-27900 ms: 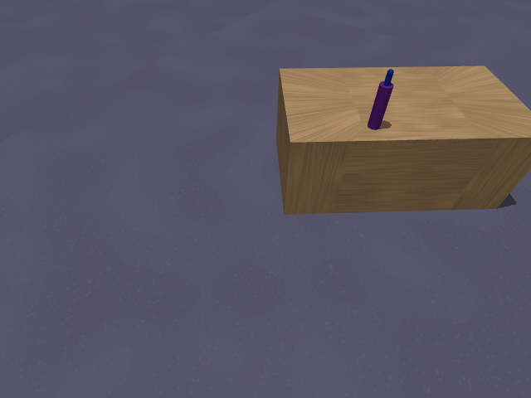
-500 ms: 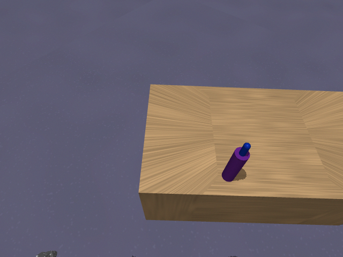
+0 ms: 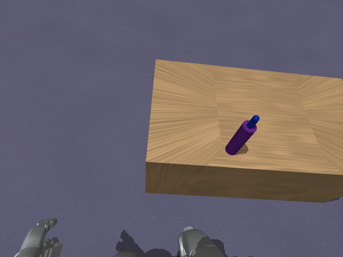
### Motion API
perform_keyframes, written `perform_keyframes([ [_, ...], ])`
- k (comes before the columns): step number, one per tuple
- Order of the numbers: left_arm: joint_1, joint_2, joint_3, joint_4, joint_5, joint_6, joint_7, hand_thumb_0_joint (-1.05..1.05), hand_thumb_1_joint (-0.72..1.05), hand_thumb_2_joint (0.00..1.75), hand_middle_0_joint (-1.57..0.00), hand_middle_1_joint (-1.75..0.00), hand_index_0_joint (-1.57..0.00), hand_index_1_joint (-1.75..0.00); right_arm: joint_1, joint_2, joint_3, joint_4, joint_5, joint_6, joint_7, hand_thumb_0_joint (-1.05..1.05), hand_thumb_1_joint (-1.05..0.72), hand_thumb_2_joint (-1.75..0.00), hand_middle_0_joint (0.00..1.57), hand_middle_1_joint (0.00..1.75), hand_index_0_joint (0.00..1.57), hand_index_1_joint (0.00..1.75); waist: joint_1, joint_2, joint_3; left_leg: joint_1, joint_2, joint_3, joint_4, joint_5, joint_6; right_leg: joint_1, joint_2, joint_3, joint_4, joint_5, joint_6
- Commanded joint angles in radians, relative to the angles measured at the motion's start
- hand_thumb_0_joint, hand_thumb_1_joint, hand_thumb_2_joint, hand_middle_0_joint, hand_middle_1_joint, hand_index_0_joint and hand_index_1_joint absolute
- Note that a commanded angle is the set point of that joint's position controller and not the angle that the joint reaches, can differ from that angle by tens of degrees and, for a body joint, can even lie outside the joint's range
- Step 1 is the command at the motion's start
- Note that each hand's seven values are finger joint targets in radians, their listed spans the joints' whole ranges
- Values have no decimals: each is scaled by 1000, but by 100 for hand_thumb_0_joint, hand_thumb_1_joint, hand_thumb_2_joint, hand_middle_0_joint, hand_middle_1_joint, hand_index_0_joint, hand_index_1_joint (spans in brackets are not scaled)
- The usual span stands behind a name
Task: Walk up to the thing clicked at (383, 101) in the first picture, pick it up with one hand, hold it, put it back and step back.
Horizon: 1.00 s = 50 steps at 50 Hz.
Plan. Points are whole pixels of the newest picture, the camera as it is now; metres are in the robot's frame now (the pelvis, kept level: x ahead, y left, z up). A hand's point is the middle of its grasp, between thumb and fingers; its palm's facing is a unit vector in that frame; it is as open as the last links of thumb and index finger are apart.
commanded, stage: step back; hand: right
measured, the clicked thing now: (242, 135) +0.51 -0.29 -0.19
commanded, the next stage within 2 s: none
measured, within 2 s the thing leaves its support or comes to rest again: neither
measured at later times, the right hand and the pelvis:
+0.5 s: hand out of the picture +0.01 -0.25 -0.15, palm faces +0.05 +0.94 -0.35, open 7.4 cm; pelvis -0.08 +0.01 +0.01, yaw -6 degrees
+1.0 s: hand out of the picture -0.13 -0.27 -0.12, palm faces +0.06 +0.88 -0.46, open 7.4 cm; pelvis -0.23 +0.02 +0.00, yaw -9 degrees
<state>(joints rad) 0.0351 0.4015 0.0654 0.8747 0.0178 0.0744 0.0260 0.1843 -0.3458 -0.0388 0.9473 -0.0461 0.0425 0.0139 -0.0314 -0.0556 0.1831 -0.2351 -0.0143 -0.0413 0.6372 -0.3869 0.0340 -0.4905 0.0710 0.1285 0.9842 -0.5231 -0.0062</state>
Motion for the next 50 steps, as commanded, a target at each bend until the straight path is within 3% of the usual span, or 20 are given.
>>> perform_keyframes([
  [1, 88, 157, 49, -80, -16, -19, 8, 0, 90, 90, -20, -30, -20, -30, -109, -275, -73, -122, 5, -31, -50, 0, -90, -90, 20, 30, 20, 30, 81, 215, -168, 154, 198, -137, -180, 792, 74, -105, 57, 80, 222, 72, -23],
  [7, 55, 144, 46, -126, 6, -44, 2, 0, 90, 90, -20, -30, -20, -30, 25, -260, -85, -126, 26, -30, -61, 0, -90, -90, 20, 30, 20, 30, -7, 185, -244, 377, 267, -183, -113, 780, 189, -79, 12, 12, -45, 36, 31],
  [12, 130, 131, 51, -105, 11, -59, -5, 0, 90, 90, -20, -30, -20, -30, -11, -273, -83, -155, 36, -18, -50, 0, -90, -90, 20, 30, 20, 30, 11, 195, -278, 259, 226, -126, -38, 688, 146, 140, -27, -95, -395, 150, -6],
  [14, 194, 133, 57, -73, 20, -67, -4, 0, 90, 90, -20, -30, -20, -30, -48, -264, -77, -166, 50, -11, -45, 0, -90, -90, 20, 30, 20, 30, 47, 129, -301, 169, 199, -89, 39, 593, 107, 291, -44, -95, -617, 425, -27],
  [16, 158, 248, 83, -95, 28, -76, -2, 0, 90, 90, -20, -30, -20, -30, -86, -201, -51, -200, 64, -14, -41, 0, -90, -90, 20, 30, 20, 30, 52, -130, -262, -157, 21, -31, 191, 145, 12, 411, -269, 248, -587, 718, -141],
  [17, 110, 305, 86, -120, 24, -72, -4, 0, 90, 90, -20, -30, -20, -30, -101, -214, -60, -189, 61, -3, -53, 0, -90, -90, 20, 30, 20, 30, 85, -262, -203, -147, -74, -20, 421, -267, -21, 255, -445, 426, -628, 813, -313],
  [18, 100, 283, 88, -139, 23, -76, -4, 0, 90, 90, -20, -30, -20, -30, -65, -240, -70, -171, 56, 1, -57, 0, -90, -90, 20, 30, 20, 30, 70, -201, -148, -147, -41, -113, 539, -300, -32, 198, -462, 448, -622, 819, -336],
  [20, 80, 210, 75, -162, 6, -71, -1, 0, 90, 90, -20, -30, -20, -30, -26, -244, -58, -145, 60, -6, -49, 0, -90, -90, 20, 30, 20, 30, 45, -70, -151, -186, -74, -137, 563, -215, -31, 248, -340, 213, -567, 881, -270],
  [22, 69, 174, 71, -169, 12, -64, 4, 0, 90, 90, -20, -30, -20, -30, 0, -226, -51, -136, 57, -15, -51, 0, -90, -90, 20, 30, 20, 30, 40, -44, -194, -183, -100, -99, 566, -148, -46, 286, -269, 108, -528, 893, -223],
  [28, 131, 181, 73, -199, 26, -41, 3, 0, 90, 90, -20, -30, -20, -30, 12, -208, -45, -164, 41, -35, -59, 0, -90, -90, 20, 30, 20, 30, 71, -137, -250, -194, -9, -4, 90, -104, -57, 487, -253, 99, -454, 803, -196],
  [31, 97, 201, 69, -217, 8, -25, -9, 0, 90, 90, -20, -30, -20, -30, 84, -208, -62, -131, 26, -45, -52, 0, -90, -90, 20, 30, 20, 30, 26, -138, -269, -8, -18, 65, -215, 156, -37, 370, -222, 83, -367, 640, -142],
  [32, 114, 182, 61, -216, 6, -17, -14, 0, 90, 90, -20, -30, -20, -30, 65, -227, -73, -135, 16, -48, -50, 0, -90, -90, 20, 30, 20, 30, 38, -93, -252, 54, 8, 3, -237, 238, -23, 254, -186, 81, -346, 507, -101],
  [33, 111, 154, 55, -227, 5, -15, -15, 0, 90, 90, -20, -30, -20, -30, 60, -296, -92, -147, 1, -51, -49, 0, -90, -90, 20, 30, 20, 30, 28, 75, -255, 108, 182, -236, -266, 257, 45, 94, -97, 50, -242, 296, -60],
  [34, 88, 139, 61, -229, 4, -19, -12, 0, 90, 90, -20, -30, -20, -30, 13, -390, -108, -162, -2, -51, -42, 0, -90, -90, 20, 30, 20, 30, 23, 264, -215, 48, 382, -477, -346, 287, 168, -21, 63, -28, -36, -49, -21],
  [35, 36, 184, 82, -229, 18, -18, 0, 0, 90, 90, -20, -30, -20, -30, -6, -430, -117, -177, 5, -52, -42, 0, -90, -90, 20, 30, 20, 30, -20, 274, -180, -127, 488, -574, -372, 297, 287, 56, 37, 74, 168, -144, -4],
  [36, 48, 203, 84, -217, 20, -18, -2, 0, 90, 90, -20, -30, -20, -30, -43, -394, -112, -178, 3, -59, -48, 0, -90, -90, 20, 30, 20, 30, 7, 218, -151, -138, 468, -529, -354, 293, 287, 46, 8, 98, 252, -88, -7],
  [38, 137, 177, 87, -167, 0, -15, -13, 0, 90, 90, -20, -30, -20, -30, -125, -296, -82, -199, -6, -63, -49, 0, -90, -90, 20, 30, 20, 30, 83, 150, -146, -66, 280, -238, -292, 400, 174, -7, 48, 121, 312, 27, -16],
  [39, 192, 176, 88, -154, -1, -13, -18, 0, 90, 90, -20, -30, -20, -30, -120, -278, -79, -201, 2, -63, -51, 0, -90, -90, 20, 30, 20, 30, 101, 175, -150, -19, 253, -184, -274, 423, 154, -37, 59, 105, 317, 66, -7],
  [46, 169, 161, 77, -159, 14, -26, -25, 0, 90, 90, -20, -30, -20, -30, 0, -287, -93, -206, 17, -55, -52, 0, -90, -90, 20, 30, 20, 30, 13, 221, -232, 182, 278, -152, -190, 465, 217, -8, -4, 25, 56, 19, 60],
  [50, 227, 160, 75, -122, 8, -29, -32, 0, 90, 90, -20, -30, -20, -30, -45, -327, -100, -230, 10, -37, -49, 0, -90, -90, 20, 30, 20, 30, 29, 297, -277, 98, 286, -148, -147, 401, 178, 174, -69, -59, -275, 43, 30],
])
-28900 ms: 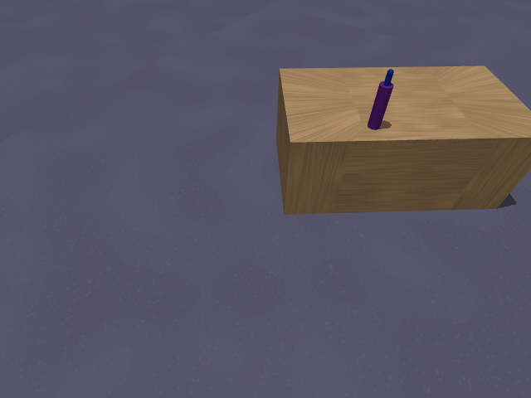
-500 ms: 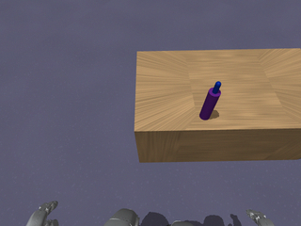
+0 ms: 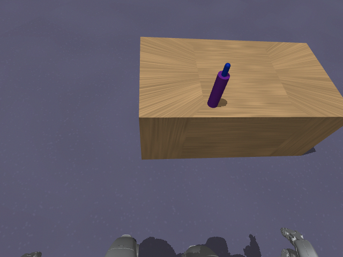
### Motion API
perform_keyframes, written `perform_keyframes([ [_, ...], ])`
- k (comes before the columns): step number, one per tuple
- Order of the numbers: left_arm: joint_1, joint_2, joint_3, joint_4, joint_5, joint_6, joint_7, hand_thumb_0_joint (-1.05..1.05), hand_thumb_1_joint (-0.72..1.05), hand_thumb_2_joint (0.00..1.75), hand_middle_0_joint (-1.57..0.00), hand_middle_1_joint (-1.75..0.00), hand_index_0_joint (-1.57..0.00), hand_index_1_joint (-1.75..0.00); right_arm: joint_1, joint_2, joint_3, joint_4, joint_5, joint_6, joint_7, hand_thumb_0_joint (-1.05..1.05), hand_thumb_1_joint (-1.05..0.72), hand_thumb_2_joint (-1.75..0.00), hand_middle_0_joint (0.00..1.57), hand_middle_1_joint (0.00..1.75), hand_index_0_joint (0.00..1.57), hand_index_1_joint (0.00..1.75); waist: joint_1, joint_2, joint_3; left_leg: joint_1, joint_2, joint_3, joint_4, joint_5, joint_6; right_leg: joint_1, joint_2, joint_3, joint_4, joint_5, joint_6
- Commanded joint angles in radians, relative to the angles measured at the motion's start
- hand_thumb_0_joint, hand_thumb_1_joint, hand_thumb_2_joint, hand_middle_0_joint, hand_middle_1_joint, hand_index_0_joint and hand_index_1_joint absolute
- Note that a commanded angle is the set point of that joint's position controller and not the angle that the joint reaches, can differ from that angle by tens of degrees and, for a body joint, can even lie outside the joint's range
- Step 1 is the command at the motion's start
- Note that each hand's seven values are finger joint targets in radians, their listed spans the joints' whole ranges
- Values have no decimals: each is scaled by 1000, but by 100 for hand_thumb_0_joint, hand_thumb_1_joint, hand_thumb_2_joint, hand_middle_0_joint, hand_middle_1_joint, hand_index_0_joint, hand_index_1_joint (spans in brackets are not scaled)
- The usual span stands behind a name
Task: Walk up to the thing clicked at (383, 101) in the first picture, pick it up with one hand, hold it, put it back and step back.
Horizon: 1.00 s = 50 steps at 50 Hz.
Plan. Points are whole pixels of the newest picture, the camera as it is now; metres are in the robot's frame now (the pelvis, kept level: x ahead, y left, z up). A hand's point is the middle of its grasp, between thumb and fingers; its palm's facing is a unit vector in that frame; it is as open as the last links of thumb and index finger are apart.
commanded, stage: step back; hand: right
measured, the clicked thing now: (219, 86) +0.78 -0.19 -0.19
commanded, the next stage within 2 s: none
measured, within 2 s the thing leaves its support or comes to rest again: neither
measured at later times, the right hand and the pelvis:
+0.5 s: hand out of the picture -0.05 -0.30 -0.15, palm faces -0.17 +0.90 -0.39, open 7.4 cm; pelvis -0.15 -0.05 -0.01, yaw +6 degrees
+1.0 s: hand out of the picture -0.16 -0.37 -0.16, palm faces -0.14 +0.93 -0.35, open 7.4 cm; pelvis -0.29 -0.12 +0.00, yaw +5 degrees
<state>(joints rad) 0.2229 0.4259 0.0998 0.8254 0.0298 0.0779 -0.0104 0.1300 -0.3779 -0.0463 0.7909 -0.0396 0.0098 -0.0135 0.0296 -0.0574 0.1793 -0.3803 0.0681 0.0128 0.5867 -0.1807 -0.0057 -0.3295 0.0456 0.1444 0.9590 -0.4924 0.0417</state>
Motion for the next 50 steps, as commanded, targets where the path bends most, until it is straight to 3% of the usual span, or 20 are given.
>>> perform_keyframes([
  [1, 92, 137, 43, -44, -5, -34, 2, 0, 90, 90, -20, -30, -20, -30, -11, -306, -92, -79, 6, 3, -21, 0, -90, -90, 20, 30, 20, 30, -9, 299, -282, 189, 196, -192, -75, 178, 202, 84, -47, -94, -351, 78, -33],
  [3, 166, 144, 48, 7, 5, -39, 3, 0, 90, 90, -20, -30, -20, -30, -42, -281, -78, -81, 16, 20, -17, 0, -90, -90, 20, 30, 20, 30, 27, 234, -272, 55, 125, -144, 24, 63, 136, 203, -34, -122, -547, 225, -60],
  [4, 136, 214, 69, -8, 23, -42, 1, 0, 90, 90, -20, -30, -20, -30, -24, -224, -66, -85, 25, 23, -17, 0, -90, -90, 20, 30, 20, 30, 16, 53, -217, -120, -2, -125, 145, -147, 73, 205, -143, 97, -588, 138, -96],
  [5, 60, 312, 88, -59, 22, -42, -3, 0, 90, 90, -20, -30, -20, -30, -29, -176, -55, -104, 32, 20, -28, 0, -90, -90, 20, 30, 20, 30, 13, -197, -153, -237, -173, -72, 327, -390, 10, 71, -326, 353, -664, 73, -191],
  [6, -23, 381, 97, -97, 31, -39, 3, 0, 90, 90, -20, -30, -20, -30, -46, -238, -83, -89, 24, 21, -47, 0, -90, -90, 20, 30, 20, 30, 51, -266, -105, -142, -133, -146, 539, -459, -5, -168, -467, 498, -741, 20, -333],
  [10, -186, 187, 50, -128, 16, -51, 21, 0, 90, 90, -20, -30, -20, -30, 84, -209, -56, -6, 46, 10, -33, 0, -90, -90, 20, 30, 20, 30, -73, -109, -93, -119, -185, -160, 650, -262, 2, -72, -230, 32, -546, 446, -206],
  [14, -20, 169, 47, -116, 22, -49, 36, 0, 90, 90, -20, -30, -20, -30, 47, -174, -31, -30, 35, -10, -36, 0, -90, -90, 20, 30, 20, 30, 24, -143, -172, -184, -152, -102, 415, -317, -15, 233, -230, 35, -446, 668, -227],
  [18, -28, 173, 48, -137, 6, -35, 48, 0, 90, 90, -20, -30, -20, -30, 101, -169, -39, -26, 18, -22, -33, 0, -90, -90, 20, 30, 20, 30, 18, -165, -276, -89, -77, -47, 50, -279, 2, 378, -293, 77, -328, 823, -239],
  [21, -72, 152, 24, -164, -7, -15, 35, 0, 90, 90, -20, -30, -20, -30, 166, -206, -65, 12, 9, -23, -28, 0, -90, -90, 20, 30, 20, 30, -10, -48, -298, 179, -52, -83, -188, 119, 39, 150, -217, 15, -226, 585, -149],
  [23, -97, 133, 21, -178, -20, -15, 36, 0, 90, 90, -20, -30, -20, -30, 94, -378, -95, -23, 5, -14, -18, 0, -90, -90, 20, 30, 20, 30, -23, 278, -274, 197, 314, -498, -191, 405, 284, -128, 11, -120, 52, -104, -62],
  [24, -144, 163, 33, -174, -9, -14, 44, 0, 90, 90, -20, -30, -20, -30, 78, -402, -103, -32, 1, -17, -25, 0, -90, -90, 20, 30, 20, 30, -59, 288, -247, 76, 386, -599, -215, 382, 357, -87, -11, -6, 216, -184, -55],
  [28, -50, 149, 34, -104, -21, -12, 24, 0, 90, 90, -20, -30, -20, -30, -15, -253, -58, -45, 0, -15, -34, 0, -90, -90, 20, 30, 20, 30, 22, 156, -185, 61, 178, -225, -150, 383, 228, -110, 53, 27, 324, -20, -61],
  [34, -27, 118, 11, -77, -13, -54, 30, 0, 90, 90, -20, -30, -20, -30, 23, -242, -62, -43, 1, 18, -14, 0, -90, -90, 20, 30, 20, 30, -31, 292, -234, 285, 150, -191, -48, 372, 234, -78, -30, -95, -204, -14, -15],
  [38, 65, 151, 23, 11, 2, -86, 42, 0, 90, 90, -20, -30, -20, -30, -21, -229, -49, -44, 25, 47, 2, 0, -90, -90, 20, 30, 20, 30, 4, 210, -325, 158, 62, -125, 144, 191, 134, 194, -44, -112, -617, 320, -45],
  [39, 59, 229, 41, 14, 19, -91, 43, 0, 90, 90, -20, -30, -20, -30, -20, -176, -34, -58, 31, 44, 1, 0, -90, -90, 20, 30, 20, 30, -5, 24, -280, -90, -44, -133, 247, -85, 77, 256, -165, 124, -572, 353, -81],
  [40, 5, 332, 69, -13, 18, -83, 40, 0, 90, 90, -20, -30, -20, -30, -44, -158, -37, -80, 28, 42, -14, 0, -90, -90, 20, 30, 20, 30, 23, -143, -225, -199, -159, -140, 388, -407, 21, 103, -391, 329, -612, 313, -235],
  [41, -47, 371, 71, -44, 23, -86, 45, 0, 90, 90, -20, -30, -20, -30, -71, -209, -64, -71, 24, 51, -24, 0, -90, -90, 20, 30, 20, 30, 51, -194, -151, -133, -109, -221, 568, -446, 5, -112, -507, 494, -685, 242, -348],
  [44, -159, 216, 31, -47, 11, -97, 52, 0, 90, 90, -20, -30, -20, -30, 13, -228, -58, 9, 34, 43, -9, 0, -90, -90, 20, 30, 20, 30, -60, -10, -92, -152, -161, -218, 626, -287, 7, -9, -293, 85, -514, 543, -224],
  [45, -119, 194, 30, -33, 11, -99, 53, 0, 90, 90, -20, -30, -20, -30, 23, -194, -45, 13, 35, 38, -10, 0, -90, -90, 20, 30, 20, 30, -46, -49, -122, -162, -168, -184, 599, -265, 2, 51, -248, 28, -483, 594, -197],
  [50, 15, 218, 49, -7, 22, -107, 48, 0, 90, 90, -20, -30, -20, -30, -29, -190, -41, 9, 13, 16, 3, 0, -90, -90, 20, 30, 20, 30, 53, -109, -184, -170, -82, -123, 275, -323, -25, 265, -280, 121, -526, 159, -229],
])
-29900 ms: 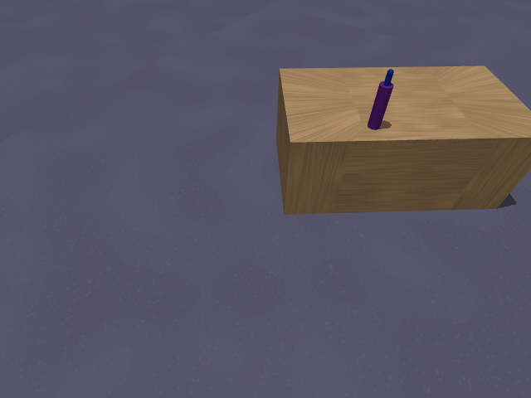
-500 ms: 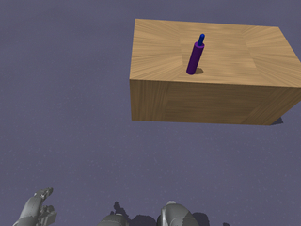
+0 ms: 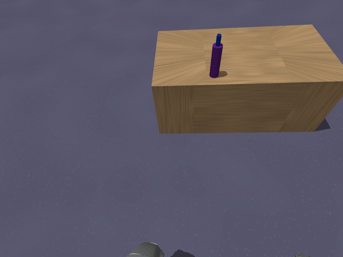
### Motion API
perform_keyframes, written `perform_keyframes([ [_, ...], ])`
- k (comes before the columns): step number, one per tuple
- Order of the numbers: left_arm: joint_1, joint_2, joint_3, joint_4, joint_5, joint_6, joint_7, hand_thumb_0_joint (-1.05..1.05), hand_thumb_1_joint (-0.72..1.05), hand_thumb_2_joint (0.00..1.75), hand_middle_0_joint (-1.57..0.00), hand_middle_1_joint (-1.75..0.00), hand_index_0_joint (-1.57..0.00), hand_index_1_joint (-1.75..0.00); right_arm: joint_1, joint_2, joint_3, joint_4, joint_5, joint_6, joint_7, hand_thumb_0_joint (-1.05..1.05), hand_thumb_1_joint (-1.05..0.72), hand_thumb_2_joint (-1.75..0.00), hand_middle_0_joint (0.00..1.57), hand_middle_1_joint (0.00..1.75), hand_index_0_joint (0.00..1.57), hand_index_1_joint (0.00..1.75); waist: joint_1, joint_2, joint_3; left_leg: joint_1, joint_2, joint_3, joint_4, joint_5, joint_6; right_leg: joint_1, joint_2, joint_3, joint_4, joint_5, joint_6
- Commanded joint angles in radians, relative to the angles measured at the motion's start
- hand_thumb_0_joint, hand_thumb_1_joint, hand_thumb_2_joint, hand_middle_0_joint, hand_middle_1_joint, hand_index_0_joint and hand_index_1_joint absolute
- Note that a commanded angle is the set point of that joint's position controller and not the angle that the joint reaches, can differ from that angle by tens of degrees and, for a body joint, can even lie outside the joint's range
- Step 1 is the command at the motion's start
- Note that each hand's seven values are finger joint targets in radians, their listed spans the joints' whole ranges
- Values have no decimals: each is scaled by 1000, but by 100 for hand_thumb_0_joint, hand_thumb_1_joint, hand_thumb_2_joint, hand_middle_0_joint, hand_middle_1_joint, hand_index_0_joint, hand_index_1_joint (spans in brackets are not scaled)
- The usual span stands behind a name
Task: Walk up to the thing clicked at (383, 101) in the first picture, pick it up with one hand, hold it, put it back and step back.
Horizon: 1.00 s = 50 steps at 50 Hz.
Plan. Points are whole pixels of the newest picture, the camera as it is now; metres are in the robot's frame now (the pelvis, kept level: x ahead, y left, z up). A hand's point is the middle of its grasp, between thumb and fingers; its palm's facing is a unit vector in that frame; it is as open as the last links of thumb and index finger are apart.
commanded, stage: step back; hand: right
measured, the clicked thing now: (216, 56) +1.05 -0.16 -0.19
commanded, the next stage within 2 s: stand in 1.24 s
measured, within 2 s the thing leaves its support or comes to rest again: neither
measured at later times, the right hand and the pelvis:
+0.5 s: hand out of the picture +0.07 -0.25 -0.15, palm faces -0.11 +0.93 -0.36, open 7.4 cm; pelvis -0.02 +0.01 +0.00, yaw +4 degrees
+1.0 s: hand out of the picture +0.15 -0.18 -0.14, palm faces -0.08 +0.94 -0.33, open 7.4 cm; pelvis +0.02 +0.05 +0.01, yaw +3 degrees
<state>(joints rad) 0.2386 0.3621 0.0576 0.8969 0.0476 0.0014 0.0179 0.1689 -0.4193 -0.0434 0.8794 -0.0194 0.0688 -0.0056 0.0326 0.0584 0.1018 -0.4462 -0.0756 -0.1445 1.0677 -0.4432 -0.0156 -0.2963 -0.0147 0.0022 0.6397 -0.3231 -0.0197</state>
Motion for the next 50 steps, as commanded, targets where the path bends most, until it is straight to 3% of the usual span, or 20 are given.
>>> perform_keyframes([
  [1, -6, 293, 94, -76, 3, -30, 16, 0, 90, 90, -20, -30, -20, -30, -66, -150, -48, -75, -13, -46, 0, 0, -90, -90, 20, 30, 20, 30, 51, -244, -105, -62, 74, 49, -274, -91, -14, 201, -243, 284, -230, -126, -177],
  [3, -48, 320, 93, -83, 0, -21, 9, 0, 90, 90, -20, -30, -20, -30, -27, -167, -60, -52, -18, -54, 10, 0, -90, -90, 20, 30, 20, 30, 25, -286, -93, 89, 88, 103, -421, -113, 4, 71, -271, 302, -261, -236, -178],
  [6, -50, 250, 56, -81, -5, -12, 1, 0, 90, 90, -20, -30, -20, -30, 93, -171, -83, 30, -26, -70, 13, 0, -90, -90, 20, 30, 20, 30, -33, -130, -116, 402, 62, 83, -684, 60, 54, -124, -160, 136, -77, -184, -84],
  [8, -94, 192, 38, -80, -30, -17, 0, 0, 90, 90, -20, -30, -20, -30, 60, -285, -93, 4, -34, -80, 10, 0, -90, -90, 20, 30, 20, 30, -62, 139, -79, 321, 404, -460, -868, -407, 226, -336, 12, -51, 203, -249, 8],
  [9, -132, 276, 62, -65, -17, -24, 1, 0, 90, 90, -20, -30, -20, -30, 12, -308, -98, -6, -24, -81, 16, 0, -90, -90, 20, 30, 20, 30, -64, 94, 0, 117, 438, -471, -888, -458, 282, -217, -39, 43, 269, -261, 5],
  [11, -84, 244, 55, -34, -30, -36, -16, 0, 90, 90, -20, -30, -20, -30, -67, -201, -65, -12, -33, -86, 15, 0, -90, -90, 20, 30, 20, 30, -11, 24, 29, 89, 311, -214, -812, -231, 210, -113, -38, 33, 162, -193, -2],
  [16, 16, 201, 55, 37, -25, -58, -8, 0, 90, 90, -20, -30, -20, -30, -59, -159, -52, 4, -13, -72, 22, 0, -90, -90, 20, 30, 20, 30, 20, 73, -54, 46, 200, -23, -620, -45, 111, 208, 46, -62, -200, 31, -2],
  [17, 44, 220, 60, 45, -17, -62, 0, 0, 90, 90, -20, -30, -20, -30, -41, -128, -42, 0, -9, -68, 19, 0, -90, -90, 20, 30, 20, 30, 26, 23, -81, 2, 172, 8, -530, -46, 92, 282, 7, 27, -234, 19, -17],
  [19, 53, 351, 88, 45, -2, -74, 7, 0, 90, 90, -20, -30, -20, -30, -30, -104, -40, -7, -11, -62, 10, 0, -90, -90, 20, 30, 20, 30, 42, -169, -51, -137, 37, 56, -197, -151, 41, 188, -336, 548, -446, -446, -155],
  [20, -19, 365, 93, 21, -2, -74, 4, 0, 90, 90, -20, -30, -20, -30, -6, -168, -63, 16, -19, -61, 5, 0, -90, -90, 20, 30, 20, 30, 16, -132, 32, -89, 83, 14, -125, -147, 34, 32, -398, 607, -476, -562, -216],
  [21, -75, 349, 92, 0, -4, -77, 5, 0, 90, 90, -20, -30, -20, -30, 32, -187, -65, 24, -15, -67, 9, 0, -90, -90, 20, 30, 20, 30, -12, -121, 57, -69, 128, -18, -136, -89, 36, 10, -397, 570, -441, -468, -234],
  [23, -58, 281, 74, 6, -8, -84, 5, 0, 90, 90, -20, -30, -20, -30, 11, -150, -56, 35, -6, -79, 16, 0, -90, -90, 20, 30, 20, 30, -4, -92, 12, -45, 121, -4, -208, -49, 39, 66, -303, 376, -382, -192, -181],
  [30, -129, 233, 36, -1, -24, -55, -10, 0, 90, 90, -20, -30, -20, -30, 76, -114, -61, 88, -17, -96, 10, 0, -90, -90, 20, 30, 20, 30, -55, -149, -102, 294, 70, 157, -623, 226, 23, -41, -151, 76, -126, 152, -81],
  [32, -94, 165, 12, -3, -36, -45, -12, 0, 90, 90, -20, -30, -20, -30, 48, -177, -69, 79, -30, -106, -5, 0, -90, -90, 20, 30, 20, 30, -34, 21, -144, 343, 264, -106, -702, 279, 85, -113, -55, 6, 49, 151, -20],
  [33, -79, 166, 12, 18, -48, -32, -9, 0, 90, 90, -20, -30, -20, -30, -28, -226, -62, 54, -24, -109, -7, 0, -90, -90, 20, 30, 20, 30, -6, 81, -125, 226, 381, -250, -757, 142, 167, -79, 2, -27, 48, -108, 6],
  [34, -79, 217, 25, 45, -44, -28, -7, 0, 90, 90, -20, -30, -20, -30, -74, -246, -66, 51, -12, -105, -2, 0, -90, -90, 20, 30, 20, 30, -8, 62, -107, 115, 387, -220, -741, 102, 215, 44, -19, 1, 60, -176, 4],
  [38, -47, 231, 24, 82, -42, -52, -4, 0, 90, 90, -20, -30, -20, -30, -116, -146, -31, 59, 0, -104, -6, 0, -90, -90, 20, 30, 20, 30, 12, -1, -156, 174, 196, 51, -545, 480, 60, 165, -83, 79, -153, 330, -20],
  [41, -126, 236, 20, 73, -45, -48, 0, 0, 90, 90, -20, -30, -20, -30, -73, -145, -31, 100, 4, -102, -9, 0, -90, -90, 20, 30, 20, 30, -27, -18, -185, 234, 191, 58, -585, 501, 53, 167, -103, 81, -125, 383, -30],
  [45, -135, 224, 10, 90, -45, -42, 4, 0, 90, 90, -20, -30, -20, -30, -109, -151, -33, 116, 8, -100, -12, 0, -90, -90, 20, 30, 20, 30, -15, -31, -185, 278, 210, 65, -581, 624, 70, 169, -87, 50, -137, 415, -13],
  [50, -164, 218, 5, 103, -42, -38, 3, 0, 90, 90, -20, -30, -20, -30, -149, -138, -32, 134, 5, -97, -11, 0, -90, -90, 20, 30, 20, 30, -16, -41, -184, 284, 213, 71, -634, 555, 64, 181, -91, 54, -163, 386, -7],
])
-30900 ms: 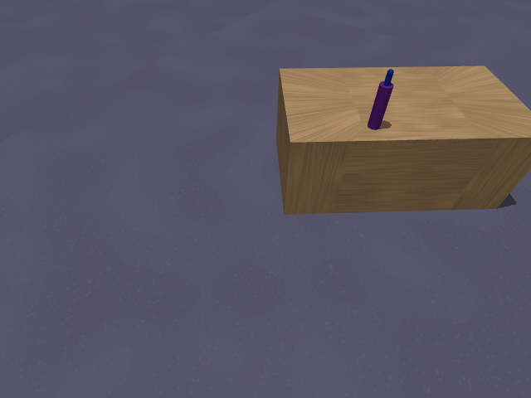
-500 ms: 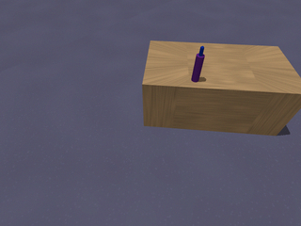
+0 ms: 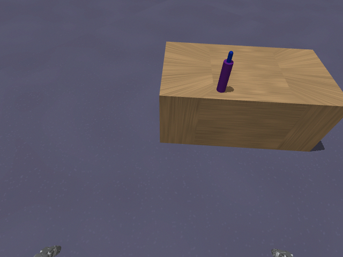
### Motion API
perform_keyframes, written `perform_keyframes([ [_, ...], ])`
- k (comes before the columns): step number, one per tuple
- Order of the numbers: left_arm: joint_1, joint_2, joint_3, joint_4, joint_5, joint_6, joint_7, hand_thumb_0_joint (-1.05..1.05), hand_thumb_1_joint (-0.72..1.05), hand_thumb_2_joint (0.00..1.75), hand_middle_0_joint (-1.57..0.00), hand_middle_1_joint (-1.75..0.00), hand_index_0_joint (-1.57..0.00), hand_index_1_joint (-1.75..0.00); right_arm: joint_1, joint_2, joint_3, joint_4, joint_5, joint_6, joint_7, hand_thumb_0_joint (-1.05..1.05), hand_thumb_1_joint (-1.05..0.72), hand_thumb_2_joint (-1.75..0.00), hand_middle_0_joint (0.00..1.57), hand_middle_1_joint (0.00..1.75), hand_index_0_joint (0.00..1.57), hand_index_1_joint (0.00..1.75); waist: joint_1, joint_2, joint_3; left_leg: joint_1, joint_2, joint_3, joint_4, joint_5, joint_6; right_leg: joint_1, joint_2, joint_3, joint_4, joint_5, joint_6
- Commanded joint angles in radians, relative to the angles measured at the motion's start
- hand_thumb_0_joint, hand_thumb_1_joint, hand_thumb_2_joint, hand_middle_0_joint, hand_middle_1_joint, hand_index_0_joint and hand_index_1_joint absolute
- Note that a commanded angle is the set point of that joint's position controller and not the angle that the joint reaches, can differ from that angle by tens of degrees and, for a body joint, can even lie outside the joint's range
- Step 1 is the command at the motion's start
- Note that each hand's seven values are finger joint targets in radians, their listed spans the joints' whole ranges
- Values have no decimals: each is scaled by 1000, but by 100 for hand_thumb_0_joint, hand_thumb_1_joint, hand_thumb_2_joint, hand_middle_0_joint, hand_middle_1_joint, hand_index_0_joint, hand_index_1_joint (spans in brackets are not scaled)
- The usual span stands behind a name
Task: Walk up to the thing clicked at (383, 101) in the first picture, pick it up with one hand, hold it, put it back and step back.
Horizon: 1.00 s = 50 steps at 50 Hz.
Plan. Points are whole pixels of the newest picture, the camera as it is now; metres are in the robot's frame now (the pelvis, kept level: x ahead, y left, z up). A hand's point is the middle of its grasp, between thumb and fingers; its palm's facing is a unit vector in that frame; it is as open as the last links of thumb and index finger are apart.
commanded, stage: step back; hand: right
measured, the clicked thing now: (225, 72) +1.02 -0.26 -0.20
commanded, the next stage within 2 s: stand in 0.24 s
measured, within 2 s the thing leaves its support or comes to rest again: neither
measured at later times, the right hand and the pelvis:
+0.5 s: hand out of the picture +0.07 -0.26 -0.14, palm faces +0.00 +0.95 -0.33, open 7.4 cm; pelvis -0.02 -0.01 +0.01, yaw +0 degrees
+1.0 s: hand out of the picture +0.04 -0.26 -0.15, palm faces -0.02 +0.95 -0.33, open 7.4 cm; pelvis -0.02 -0.01 +0.01, yaw +0 degrees
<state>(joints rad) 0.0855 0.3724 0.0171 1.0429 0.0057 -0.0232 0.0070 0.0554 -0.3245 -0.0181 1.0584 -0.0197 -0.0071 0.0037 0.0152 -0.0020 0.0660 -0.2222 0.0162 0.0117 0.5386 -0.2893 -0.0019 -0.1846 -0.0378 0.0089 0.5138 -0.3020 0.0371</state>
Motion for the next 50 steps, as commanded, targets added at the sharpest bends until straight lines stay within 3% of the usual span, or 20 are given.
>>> perform_keyframes([
  [1, -14, 205, 43, -38, 0, -13, 13, 0, 90, 90, -20, -30, -20, -30, -49, -227, -55, -43, 5, -21, -19, 0, -90, -90, 20, 30, 20, 30, 4, 13, -137, 59, 118, -85, -117, 366, 48, 59, -67, 55, -51, 347, -61],
  [7, -39, 202, 43, -32, 6, -14, 11, 0, 90, 90, -20, -30, -20, -30, -68, -222, -53, -24, 0, -19, -14, 0, -90, -90, 20, 30, 20, 30, -1, 18, -154, 95, 113, -54, -140, 385, 37, 83, -75, 58, -82, 370, -59],
  [10, -42, 201, 39, -26, 8, -12, 9, 0, 90, 90, -20, -30, -20, -30, -82, -219, -52, -23, -1, -16, -13, 0, -90, -90, 20, 30, 20, 30, -2, 11, -142, 108, 108, -41, -152, 329, 33, 61, -77, 68, -111, 352, -58],
  [11, -49, 202, 40, -24, 10, -11, 8, 0, 90, 90, -20, -30, -20, -30, -90, -217, -52, -22, -2, -16, -12, 0, -90, -90, 20, 30, 20, 30, -3, 9, -122, 90, 106, -43, -164, 273, 31, 58, -76, 72, -125, 328, -60],
  [12, -50, 184, 30, -4, 1, -11, 6, 0, 90, 90, -20, -30, -20, -30, -69, -222, -46, -24, 12, -20, -7, 0, -90, -90, 20, 30, 20, 30, -19, 21, -120, 105, 112, -80, -206, 285, 28, 68, -80, 78, -151, 306, -50],
  [17, -51, 190, 26, 13, 2, -15, 3, 0, 90, 90, -20, -30, -20, -30, -75, -228, -45, -9, 13, -26, -2, 0, -90, -90, 20, 30, 20, 30, -17, 17, -115, 134, 116, -80, -219, 284, 21, 77, -86, 79, -197, 291, -46],
  [25, -42, 194, 24, 34, 7, -14, 0, 0, 90, 90, -20, -30, -20, -30, -51, -231, -40, 9, 10, -20, 2, 0, -90, -90, 20, 30, 20, 30, -19, -2, -66, 104, 109, -82, -267, 101, 13, 45, -87, 92, -257, 138, -46],
  [28, -30, 200, 25, 40, 8, -16, -2, 0, 90, 90, -20, -30, -20, -30, -32, -228, -39, 16, 9, -20, 4, 0, -90, -90, 20, 30, 20, 30, -21, -10, -63, 104, 106, -84, -268, 88, 12, 36, -88, 95, -269, 115, -46],
  [32, -25, 198, 26, 40, 4, -18, -2, 0, 90, 90, -20, -30, -20, -30, -19, -229, -36, 18, 8, -24, 3, 0, -90, -90, 20, 30, 20, 30, -17, -3, -81, 107, 112, -90, -271, 139, 12, 54, -89, 89, -251, 161, -47],
  [34, -31, 202, 26, 40, 5, -17, -3, 0, 90, 90, -20, -30, -20, -30, -14, -226, -35, 20, 8, -21, 3, 0, -90, -90, 20, 30, 20, 30, -20, -19, -61, 96, 108, -88, -266, 94, 11, 31, -89, 96, -268, 104, -46],
  [37, -13, 196, 24, 43, 5, -14, -4, 0, 90, 90, -20, -30, -20, -30, -6, -234, -34, 22, 8, -21, 3, 0, -90, -90, 20, 30, 20, 30, -17, 2, -56, 92, 109, -94, -273, 77, 11, 28, -86, 93, -265, 94, -48],
  [44, -10, 197, 24, 40, 3, -15, -4, 0, 90, 90, -20, -30, -20, -30, 10, -233, -27, 23, 9, -24, 1, 0, -90, -90, 20, 30, 20, 30, -17, 0, -72, 94, 117, -93, -264, 150, 15, 56, -90, 88, -250, 180, -48],
  [50, -4, 200, 22, 40, 5, -12, -5, 0, 90, 90, -20, -30, -20, -30, 16, -235, -23, 21, 10, -23, -1, 0, -90, -90, 20, 30, 20, 30, -20, 1, -61, 93, 114, -92, -267, 130, 13, 35, -86, 85, -256, 159, -48],
])
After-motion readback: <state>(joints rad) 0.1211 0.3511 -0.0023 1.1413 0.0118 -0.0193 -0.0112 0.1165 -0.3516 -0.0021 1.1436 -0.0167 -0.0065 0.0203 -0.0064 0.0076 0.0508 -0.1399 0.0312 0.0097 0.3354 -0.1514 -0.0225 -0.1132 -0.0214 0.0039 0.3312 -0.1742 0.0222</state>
